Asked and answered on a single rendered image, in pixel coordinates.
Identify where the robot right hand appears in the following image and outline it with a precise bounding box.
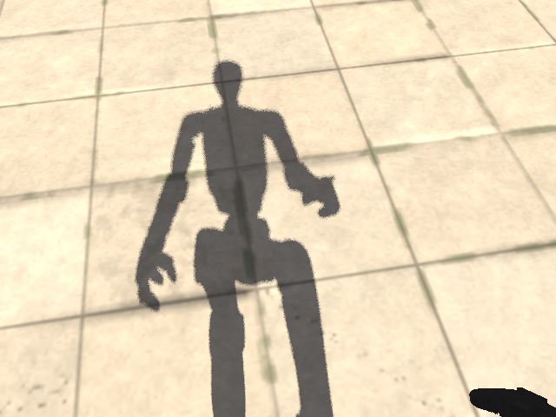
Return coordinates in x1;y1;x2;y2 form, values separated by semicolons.
469;387;556;417

